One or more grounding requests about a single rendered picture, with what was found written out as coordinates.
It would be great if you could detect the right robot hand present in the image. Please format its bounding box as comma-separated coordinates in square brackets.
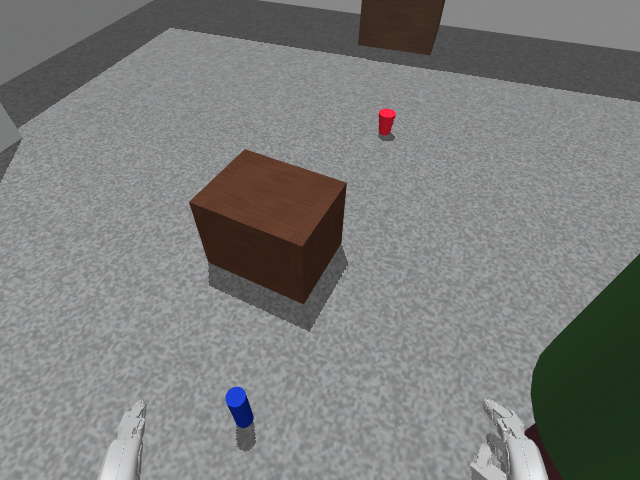
[470, 399, 549, 480]

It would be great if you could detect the left robot hand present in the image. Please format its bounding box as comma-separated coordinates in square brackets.
[97, 399, 146, 480]

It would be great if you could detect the potted plant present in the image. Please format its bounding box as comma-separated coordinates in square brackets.
[524, 254, 640, 480]

